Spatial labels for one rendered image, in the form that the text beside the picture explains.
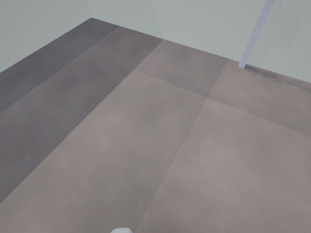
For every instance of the panel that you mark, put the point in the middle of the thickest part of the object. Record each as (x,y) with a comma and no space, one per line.
(258,27)

